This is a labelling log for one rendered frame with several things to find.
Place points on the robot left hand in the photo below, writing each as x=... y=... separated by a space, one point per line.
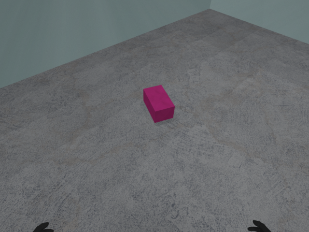
x=41 y=228

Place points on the carton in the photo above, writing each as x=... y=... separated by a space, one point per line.
x=158 y=103

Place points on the robot right hand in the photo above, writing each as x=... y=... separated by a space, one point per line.
x=260 y=227

